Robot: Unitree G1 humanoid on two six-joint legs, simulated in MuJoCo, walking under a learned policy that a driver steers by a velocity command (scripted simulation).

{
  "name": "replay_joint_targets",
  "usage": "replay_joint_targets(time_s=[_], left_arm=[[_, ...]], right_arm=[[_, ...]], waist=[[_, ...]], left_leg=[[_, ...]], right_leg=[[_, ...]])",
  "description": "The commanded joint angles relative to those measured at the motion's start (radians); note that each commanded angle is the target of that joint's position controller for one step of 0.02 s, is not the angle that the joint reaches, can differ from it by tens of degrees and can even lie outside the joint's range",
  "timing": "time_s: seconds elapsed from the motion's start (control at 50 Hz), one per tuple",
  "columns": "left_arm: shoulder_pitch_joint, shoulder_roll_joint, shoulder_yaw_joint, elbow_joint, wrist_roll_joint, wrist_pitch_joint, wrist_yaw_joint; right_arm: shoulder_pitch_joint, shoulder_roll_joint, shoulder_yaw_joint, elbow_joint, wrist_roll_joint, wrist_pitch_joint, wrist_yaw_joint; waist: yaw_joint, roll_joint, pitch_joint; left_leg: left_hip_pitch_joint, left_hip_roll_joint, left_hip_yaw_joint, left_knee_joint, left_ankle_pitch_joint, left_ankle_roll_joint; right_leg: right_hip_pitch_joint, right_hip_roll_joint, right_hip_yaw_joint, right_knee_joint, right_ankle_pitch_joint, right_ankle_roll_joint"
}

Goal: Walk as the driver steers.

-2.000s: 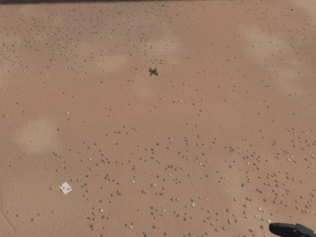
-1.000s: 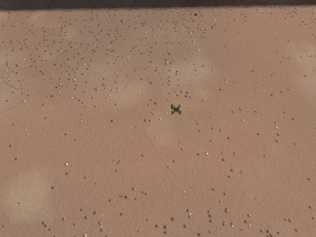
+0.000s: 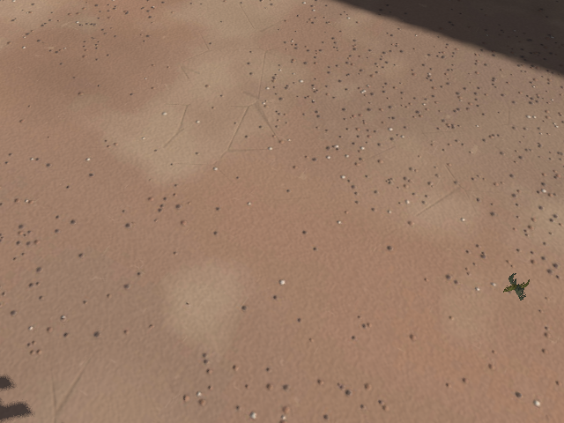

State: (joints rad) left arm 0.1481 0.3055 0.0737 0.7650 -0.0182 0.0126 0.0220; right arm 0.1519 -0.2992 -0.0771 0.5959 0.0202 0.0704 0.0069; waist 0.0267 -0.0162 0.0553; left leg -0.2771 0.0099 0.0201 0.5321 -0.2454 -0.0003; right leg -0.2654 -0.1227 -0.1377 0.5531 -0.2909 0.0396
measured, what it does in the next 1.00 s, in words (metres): steps on the spot: right foot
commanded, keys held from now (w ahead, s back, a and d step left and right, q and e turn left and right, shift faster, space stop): no key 0.68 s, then w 0.10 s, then no key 0.22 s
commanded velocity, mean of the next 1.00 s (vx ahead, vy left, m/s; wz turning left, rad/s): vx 0.03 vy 0.00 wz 0.10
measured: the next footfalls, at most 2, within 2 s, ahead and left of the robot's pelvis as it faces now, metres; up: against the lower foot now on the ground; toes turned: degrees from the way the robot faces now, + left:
right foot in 0.36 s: +0.04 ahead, -0.12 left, +0.00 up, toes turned +3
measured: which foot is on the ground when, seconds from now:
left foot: down 0.00-1.00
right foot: down 0.00-0.00, up 0.02-0.34, down 0.36-1.00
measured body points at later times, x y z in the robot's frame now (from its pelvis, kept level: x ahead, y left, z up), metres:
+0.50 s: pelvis +0.00 +0.01 +0.00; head +0.01 +0.00 +0.45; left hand +0.10 +0.28 -0.11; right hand +0.16 -0.23 -0.11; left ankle +0.00 +0.12 -0.73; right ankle +0.00 -0.12 -0.73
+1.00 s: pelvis +0.04 +0.02 +0.00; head +0.06 +0.03 +0.45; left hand +0.11 +0.29 -0.14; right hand +0.13 -0.24 -0.13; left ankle +0.01 +0.11 -0.73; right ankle +0.00 -0.12 -0.73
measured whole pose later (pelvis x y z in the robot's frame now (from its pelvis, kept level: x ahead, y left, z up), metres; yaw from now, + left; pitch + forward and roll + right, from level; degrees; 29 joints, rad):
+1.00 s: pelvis +0.04 +0.02 +0.00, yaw +3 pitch +0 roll +0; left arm 0.23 0.25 0.03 0.90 0.00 -0.02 0.04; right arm 0.23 -0.23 -0.04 0.96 0.00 -0.03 -0.01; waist 0.01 -0.02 0.02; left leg -0.21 -0.04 0.01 0.57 -0.35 0.05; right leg -0.20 -0.03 0.01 0.61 -0.37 0.04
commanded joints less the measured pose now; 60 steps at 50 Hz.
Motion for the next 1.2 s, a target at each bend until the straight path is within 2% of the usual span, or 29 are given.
replay_joint_targets(time_s=[0.02,0.04,0.06,0.08,0.12,0.18,0.22,0.28,0.34,0.36,0.38,0.4,0.42,0.44,0.5,0.68,0.7,0.74,0.78,0.82,0.84,0.88,0.9,0.92,0.94,0.96,1.02,1.08,1.2], left_arm=[[0.023,0.039,-0.004,-0.083,0.052,-0.022,-0.015],[-0.059,0.112,0.019,-0.088,0.033,-0.022,-0.005],[-0.072,0.130,0.028,-0.087,0.009,-0.015,-0.002],[-0.049,0.121,0.030,-0.065,0.006,-0.008,0.004],[-0.012,0.125,0.034,-0.040,0.021,0.003,0.013],[0.028,0.087,0.022,-0.027,0.015,0.006,0.010],[0.000,0.061,0.007,-0.034,0.018,0.006,0.007],[-0.015,0.073,0.003,-0.040,0.017,0.006,0.003],[0.040,0.057,-0.003,-0.015,0.022,-0.003,-0.003],[0.054,0.068,-0.005,-0.010,0.037,-0.008,-0.005],[0.068,0.115,-0.001,-0.015,0.044,-0.012,-0.003],[0.032,0.161,0.012,0.002,0.030,-0.014,-0.004],[0.003,0.098,0.000,-0.012,0.023,-0.020,-0.012],[-0.004,0.073,-0.009,-0.008,0.031,-0.026,-0.015],[0.006,0.063,-0.016,0.007,0.034,-0.044,-0.013],[0.026,0.057,-0.027,0.048,0.028,-0.039,0.001],[0.044,0.059,-0.026,0.061,0.026,-0.037,0.002],[0.058,0.083,-0.016,0.068,0.011,-0.032,0.005],[0.096,0.096,-0.013,0.070,0.000,-0.046,0.007],[0.093,0.115,-0.007,0.077,0.006,-0.060,0.009],[0.075,0.114,-0.008,0.075,0.009,-0.061,0.010],[-0.004,0.069,-0.021,0.054,0.012,-0.058,0.005],[0.011,0.045,-0.025,0.039,0.019,-0.060,0.006],[0.040,0.027,-0.031,0.051,0.032,-0.061,0.011],[0.061,0.025,-0.033,0.064,0.027,-0.059,0.015],[0.070,0.024,-0.034,0.076,0.018,-0.053,0.018],[0.089,0.038,-0.032,0.107,0.018,-0.034,0.019],[0.090,0.064,-0.025,0.135,0.007,-0.021,0.016],[0.057,0.060,-0.023,0.168,0.011,-0.003,0.017]], right_arm=[[0.098,-0.261,-0.067,-0.060,-0.024,-0.016,-0.021],[0.136,-0.195,-0.051,-0.052,-0.049,-0.038,-0.014],[0.095,-0.168,-0.037,-0.038,-0.052,-0.055,-0.012],[0.033,-0.151,-0.033,-0.033,-0.038,-0.063,-0.015],[-0.035,-0.115,-0.013,-0.029,-0.023,-0.068,-0.023],[-0.056,-0.077,0.003,-0.013,-0.033,-0.072,-0.030],[-0.053,-0.081,0.003,0.003,-0.033,-0.071,-0.031],[-0.032,-0.099,0.001,0.034,-0.035,-0.067,-0.023],[-0.056,-0.068,0.018,0.062,-0.020,-0.069,-0.017],[-0.025,-0.048,0.026,0.081,-0.022,-0.075,-0.015],[0.001,-0.034,0.031,0.092,-0.037,-0.082,-0.013],[0.054,-0.033,0.024,0.097,-0.041,-0.086,-0.010],[-0.001,-0.058,0.024,0.106,-0.048,-0.082,-0.013],[-0.037,-0.068,0.017,0.105,-0.041,-0.077,-0.016],[-0.029,-0.048,0.017,0.124,-0.035,-0.059,-0.026],[0.007,-0.037,0.011,0.219,-0.028,-0.066,-0.032],[0.027,-0.038,0.010,0.237,-0.026,-0.064,-0.034],[0.041,-0.054,0.001,0.250,-0.013,-0.065,-0.037],[0.020,-0.038,0.004,0.238,-0.003,-0.091,-0.034],[-0.003,0.002,0.013,0.237,-0.008,-0.122,-0.028],[0.010,-0.001,0.013,0.244,-0.015,-0.129,-0.025],[0.093,-0.020,0.009,0.287,-0.024,-0.126,-0.019],[0.095,-0.090,-0.009,0.307,-0.019,-0.120,-0.018],[0.101,-0.085,-0.005,0.313,-0.012,-0.114,-0.018],[0.094,-0.052,0.010,0.312,-0.019,-0.112,-0.019],[0.075,-0.051,0.013,0.314,-0.022,-0.112,-0.019],[0.049,-0.071,0.017,0.329,-0.017,-0.115,-0.018],[0.074,-0.078,0.014,0.359,-0.008,-0.106,-0.019],[0.027,-0.058,0.015,0.392,-0.009,-0.082,-0.025]], waist=[[-0.015,0.356,-0.181],[-0.104,0.226,-0.237],[-0.077,0.185,-0.187],[-0.049,0.161,-0.156],[-0.018,0.157,-0.133],[-0.001,0.152,-0.146],[-0.020,0.153,-0.130],[-0.045,0.159,-0.107],[0.000,0.126,-0.087],[0.004,0.090,-0.095],[-0.020,0.017,-0.114],[-0.090,-0.124,-0.110],[-0.044,-0.102,-0.097],[-0.034,-0.087,-0.077],[-0.029,-0.063,-0.064],[-0.019,0.019,-0.056],[-0.019,0.018,-0.076],[-0.018,-0.005,-0.016],[-0.003,-0.052,0.064],[-0.015,-0.133,0.077],[-0.033,-0.140,0.060],[-0.079,-0.084,-0.009],[-0.032,0.069,-0.035],[-0.025,0.158,-0.077],[-0.023,0.161,-0.091],[-0.014,0.145,-0.091],[-0.004,0.083,-0.121],[-0.021,0.041,-0.145],[-0.022,0.007,-0.115]], left_leg=[[0.375,0.364,-0.463,-0.139,0.727,0.271],[0.290,0.394,-0.458,-0.164,0.644,0.365],[0.243,0.328,-0.366,-0.175,0.555,0.324],[0.212,0.265,-0.302,-0.181,0.458,0.266],[0.144,0.216,-0.237,-0.187,0.487,0.228],[0.123,0.182,-0.190,-0.196,0.446,0.224],[0.115,0.178,-0.195,-0.197,0.366,0.222],[0.090,0.198,-0.244,-0.199,0.269,0.243],[0.035,0.169,-0.254,-0.173,0.176,0.202],[0.004,0.139,-0.243,-0.163,0.137,0.156],[-0.024,0.085,-0.202,-0.114,0.069,0.102],[0.009,0.013,-0.123,-0.130,0.002,0.061],[0.077,0.000,-0.107,-0.108,0.008,0.032],[0.087,0.000,-0.104,-0.093,0.020,0.032],[0.084,0.012,-0.118,-0.092,0.078,0.050],[0.083,0.015,-0.116,-0.099,0.134,0.036],[0.089,0.000,-0.100,-0.093,0.032,0.039],[0.001,-0.032,-0.074,-0.057,-0.306,0.060],[-0.127,-0.030,-0.067,0.004,-0.380,0.073],[-0.149,-0.042,-0.001,0.112,-0.142,0.055],[-0.099,-0.027,-0.015,0.085,-0.104,0.056],[0.094,-0.004,-0.061,-0.056,0.060,0.066],[0.111,0.035,-0.141,-0.066,0.196,0.090],[0.167,0.098,-0.227,-0.095,0.320,0.138],[0.192,0.156,-0.283,-0.106,0.448,0.177],[0.201,0.175,-0.289,-0.100,0.552,0.193],[0.224,0.137,-0.197,-0.033,0.816,0.155],[0.237,0.073,-0.130,-0.011,0.820,0.100],[0.199,0.034,-0.099,-0.047,0.600,0.078]], right_leg=[[-0.364,0.061,-0.002,0.390,-0.369,0.025],[-0.360,0.058,0.134,0.553,-0.400,0.035],[-0.361,0.045,0.158,0.600,-0.340,0.025],[-0.360,0.038,0.167,0.584,-0.267,0.021],[-0.304,0.047,0.165,0.581,-0.146,0.034],[-0.220,0.055,0.160,0.460,-0.064,0.046],[-0.165,0.052,0.158,0.314,-0.064,0.043],[-0.088,0.064,0.144,0.176,-0.107,0.032],[0.056,0.081,0.126,-0.089,0.071,0.001],[0.139,0.061,0.160,-0.159,0.211,-0.015],[0.199,-0.018,0.243,-0.156,0.397,-0.041],[0.122,-0.031,0.238,-0.113,0.294,-0.091],[0.039,-0.009,0.237,-0.144,0.144,-0.103],[0.009,0.005,0.227,-0.156,0.083,-0.086],[0.009,0.029,0.202,-0.148,0.087,-0.054],[0.038,0.050,0.183,-0.130,0.115,-0.059],[0.045,0.062,0.174,-0.133,0.012,-0.065],[-0.005,0.059,0.206,-0.151,-0.317,-0.109],[-0.010,-0.022,0.339,-0.228,-0.502,-0.173],[0.031,-0.138,0.496,-0.304,-0.355,-0.233],[0.014,-0.150,0.496,-0.277,-0.188,-0.238],[-0.037,-0.040,0.320,-0.138,0.094,-0.147],[-0.028,0.094,0.152,-0.009,0.123,-0.071],[-0.045,0.133,0.107,0.063,0.079,-0.013],[-0.052,0.113,0.133,0.065,0.038,0.006],[-0.044,0.103,0.141,0.063,0.023,0.010],[0.032,0.082,0.158,0.004,0.174,-0.002],[0.116,0.080,0.160,-0.035,0.379,-0.018],[0.166,0.072,0.157,-0.079,0.424,-0.035]])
